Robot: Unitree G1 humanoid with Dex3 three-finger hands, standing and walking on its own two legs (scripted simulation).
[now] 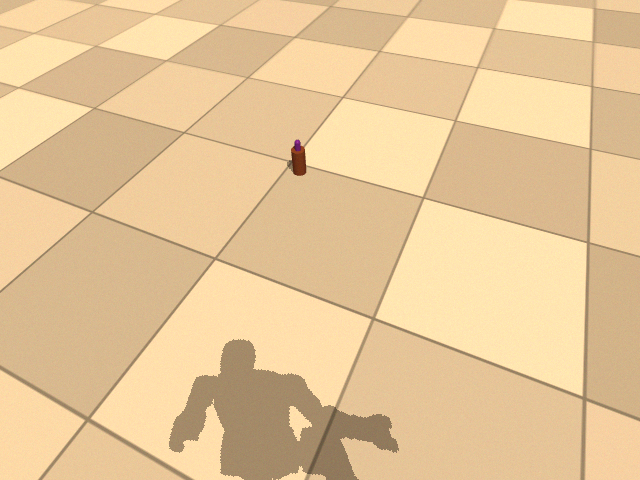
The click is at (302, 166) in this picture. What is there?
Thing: necked bottle
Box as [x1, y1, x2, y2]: [291, 140, 305, 175]
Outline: 295,140 295,145 291,148 293,172 297,175 301,175 305,172 304,148 300,145 298,140
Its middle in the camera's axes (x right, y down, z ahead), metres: -0.10 -0.41 +1.88
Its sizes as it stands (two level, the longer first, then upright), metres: 0.066 0.066 0.186
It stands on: the floor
